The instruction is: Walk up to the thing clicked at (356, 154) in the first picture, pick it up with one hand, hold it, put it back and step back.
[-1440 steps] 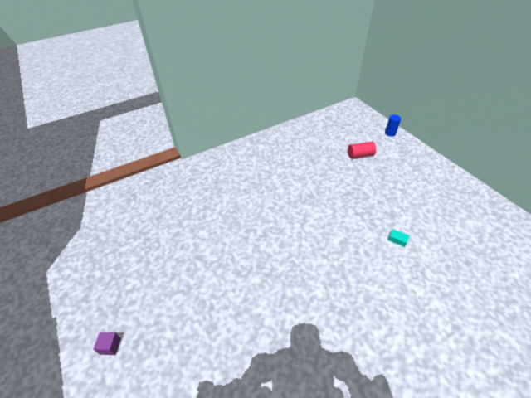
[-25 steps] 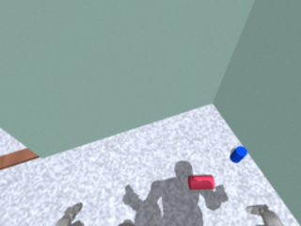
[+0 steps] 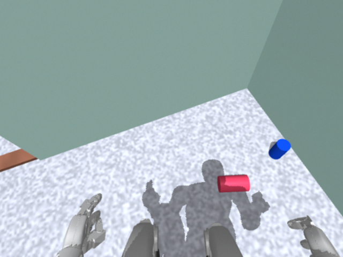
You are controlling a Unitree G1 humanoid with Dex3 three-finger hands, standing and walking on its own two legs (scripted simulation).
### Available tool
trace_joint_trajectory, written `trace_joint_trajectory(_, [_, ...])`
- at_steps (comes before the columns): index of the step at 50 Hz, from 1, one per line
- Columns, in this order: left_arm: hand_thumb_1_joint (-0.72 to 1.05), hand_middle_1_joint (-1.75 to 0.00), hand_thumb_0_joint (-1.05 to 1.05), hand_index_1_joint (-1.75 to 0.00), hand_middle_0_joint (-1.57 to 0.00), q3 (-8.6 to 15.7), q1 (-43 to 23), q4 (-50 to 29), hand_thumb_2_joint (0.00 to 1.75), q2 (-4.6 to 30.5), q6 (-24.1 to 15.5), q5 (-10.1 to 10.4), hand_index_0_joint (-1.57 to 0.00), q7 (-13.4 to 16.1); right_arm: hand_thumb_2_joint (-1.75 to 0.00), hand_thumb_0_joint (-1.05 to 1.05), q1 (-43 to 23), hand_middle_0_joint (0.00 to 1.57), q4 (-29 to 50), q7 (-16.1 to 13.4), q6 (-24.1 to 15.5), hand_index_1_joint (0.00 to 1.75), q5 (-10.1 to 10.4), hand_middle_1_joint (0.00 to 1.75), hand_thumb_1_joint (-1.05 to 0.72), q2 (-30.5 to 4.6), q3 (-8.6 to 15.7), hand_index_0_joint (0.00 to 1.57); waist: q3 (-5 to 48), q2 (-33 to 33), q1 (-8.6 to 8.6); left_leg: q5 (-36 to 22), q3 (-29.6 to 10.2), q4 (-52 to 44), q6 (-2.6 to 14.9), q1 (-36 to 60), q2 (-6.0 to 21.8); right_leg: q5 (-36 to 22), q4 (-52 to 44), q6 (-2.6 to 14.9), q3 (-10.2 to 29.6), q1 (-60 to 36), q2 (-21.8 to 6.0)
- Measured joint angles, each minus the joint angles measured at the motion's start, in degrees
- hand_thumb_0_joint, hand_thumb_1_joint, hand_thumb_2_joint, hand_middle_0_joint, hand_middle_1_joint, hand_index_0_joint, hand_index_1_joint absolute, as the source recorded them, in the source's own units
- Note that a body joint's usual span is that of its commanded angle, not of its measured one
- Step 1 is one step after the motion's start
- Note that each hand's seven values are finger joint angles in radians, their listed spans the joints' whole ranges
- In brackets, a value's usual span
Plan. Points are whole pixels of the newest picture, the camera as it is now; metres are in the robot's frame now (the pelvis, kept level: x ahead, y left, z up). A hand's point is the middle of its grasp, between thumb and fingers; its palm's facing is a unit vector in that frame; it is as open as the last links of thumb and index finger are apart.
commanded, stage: rise first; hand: right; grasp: from above
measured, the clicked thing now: (232, 183) +0.44 -0.25 -0.60
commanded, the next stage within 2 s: approach in 1.82 s
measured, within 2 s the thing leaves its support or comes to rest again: neither
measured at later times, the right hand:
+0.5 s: hand (266, 208) +0.29 -0.29 -0.34, palm faces -0.48 +0.31 -0.82, open 14.1 cm
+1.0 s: hand (258, 195) +0.35 -0.30 -0.43, palm faces -0.47 +0.05 -0.88, open 14.2 cm
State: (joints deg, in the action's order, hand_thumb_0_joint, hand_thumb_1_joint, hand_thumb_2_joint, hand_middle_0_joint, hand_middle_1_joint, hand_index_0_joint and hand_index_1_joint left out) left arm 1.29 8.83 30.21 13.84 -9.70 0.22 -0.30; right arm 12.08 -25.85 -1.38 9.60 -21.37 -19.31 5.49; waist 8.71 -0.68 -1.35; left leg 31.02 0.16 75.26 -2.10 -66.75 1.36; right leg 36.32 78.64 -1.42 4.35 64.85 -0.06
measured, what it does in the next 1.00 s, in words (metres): lowers itself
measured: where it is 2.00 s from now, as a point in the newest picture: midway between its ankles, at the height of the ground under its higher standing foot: outside the picture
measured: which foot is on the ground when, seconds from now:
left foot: down 0.00-1.00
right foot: down 0.00-1.00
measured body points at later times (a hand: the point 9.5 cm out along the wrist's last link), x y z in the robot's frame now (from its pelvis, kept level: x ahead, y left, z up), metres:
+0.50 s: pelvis -0.07 +0.00 -0.21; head +0.14 +0.00 +0.19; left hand +0.07 +0.28 -0.34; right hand +0.31 -0.30 -0.29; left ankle +0.04 +0.14 -0.61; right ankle +0.01 -0.13 -0.61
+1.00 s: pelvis -0.08 -0.02 -0.27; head +0.13 -0.08 +0.12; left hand -0.01 +0.26 -0.38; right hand +0.37 -0.30 -0.38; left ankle +0.04 +0.14 -0.61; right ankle +0.01 -0.13 -0.61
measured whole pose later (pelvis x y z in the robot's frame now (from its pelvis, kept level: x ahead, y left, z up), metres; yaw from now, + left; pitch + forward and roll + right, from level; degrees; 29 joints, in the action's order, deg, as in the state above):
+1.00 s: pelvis -0.08 -0.02 -0.27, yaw +3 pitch +33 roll +8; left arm 0.8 8.0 42.7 16.1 -2.5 -5.3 -7.1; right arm -45.3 -73.7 -18.9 -17.5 -71.0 -38.8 4.2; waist 5.6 -0.7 -9.2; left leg 33.5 -0.8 124.1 -2.7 -123.8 1.7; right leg 39.8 132.5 -0.1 6.4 125.1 4.6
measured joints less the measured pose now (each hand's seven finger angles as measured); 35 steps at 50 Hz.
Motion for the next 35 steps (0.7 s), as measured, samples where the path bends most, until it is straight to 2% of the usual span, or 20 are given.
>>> trace_joint_trajectory(8, [0.91,-0.3,0.01,-0.3,-0.2,0.8,-2.8,2.0,0.9,2.3,-2.3,-0.2,-0.2,-1.0,-0.94,0.0,-11.8,0.11,-8.5,-1.0,-9.4,1.02,-9.8,1.02,0.52,-4.5,0.2,0.12,1.9,0.5,-0.73,3.6,-0.6,16.1,-0.02,-18.8,0.3,3.8,15.7,-0.68,0.2,18.2,0.9])
trace_joint_trajectory(11, [0.91,-0.3,0.01,-0.3,-0.2,1.4,-3.9,3.4,0.9,3.1,-2.0,-0.2,-0.2,-1.3,-0.94,0.0,-16.2,0.12,-10.2,-2.4,-12.8,1.02,-13.7,1.02,0.52,-5.6,0.5,0.12,2.0,0.3,-0.81,4.6,-0.9,22.0,-0.03,-25.6,0.3,5.0,21.8,-0.92,0.3,24.9,1.2])
trace_joint_trajectory(15, [0.92,-0.3,0.01,-0.29,-0.2,2.2,-4.8,5.4,0.9,3.6,-1.2,-0.1,-0.2,-1.5,-0.96,0.0,-23.1,0.11,-13.9,-4.0,-15.2,1.03,-18.5,1.03,0.53,-7.2,0.8,0.11,1.0,-0.3,-0.69,4.9,-1.1,28.7,-0.03,-33.5,0.2,5.6,28.5,-1.24,0.4,32.7,1.6])
trace_joint_trajectory(20, [0.92,-0.3,0.01,-0.29,-0.2,2.5,-4.6,7.9,0.9,3.5,0.1,-0.6,-0.2,-2.1,-0.97,0.0,-32.7,0.1,-19.7,-4.9,-17.5,1.04,-23.3,1.04,0.53,-9.4,1.1,0.1,-0.7,-0.7,-0.51,4.0,-1.3,34.9,-0.16,-41.6,-0.1,5.3,35.2,-1.38,0.8,40.6,1.9])
trace_joint_trajectory(24, [0.91,-0.3,0.01,-0.29,-0.2,2.3,-3.3,9.5,0.9,2.9,1.5,-1.1,-0.2,-2.7,-0.99,0.0,-38.8,0.09,-25.0,-4.6,-19.6,1.05,-27.1,1.04,0.54,-11.8,1.3,0.09,-1.6,-0.7,-1.07,3.1,-1.2,38.7,-0.41,-46.3,-0.4,4.9,39.7,-1.22,1.2,45.5,2.1])
trace_joint_trajectory(30, [0.9,-0.3,0.01,-0.29,-0.2,1.9,-0.9,11.0,0.9,2.5,3.3,-1.6,-0.2,-3.4,-1.01,0.0,-43.9,0.08,-30.5,-4.9,-23.5,1.05,-32.3,1.04,0.54,-14.7,1.0,0.09,-2.5,-0.4,-2.72,2.0,-1.0,42.5,-0.93,-50.6,-0.5,4.1,44.7,-1.11,1.8,50.5,2.7])
trace_joint_trajectory(35, [0.9,-0.3,0.01,-0.29,-0.2,1.2,0.2,11.6,0.9,2.6,4.6,-2.5,-0.2,-4.2,-1.02,0.0,-46.7,0.08,-35.3,-7.5,-27.2,1.04,-37.1,1.03,0.53,-16.7,0.9,0.08,-2.9,-0.1,-4.39,1.8,-0.7,44.7,-1.07,-52.8,-0.4,3.8,48.0,-0.65,2.3,53.6,3.2])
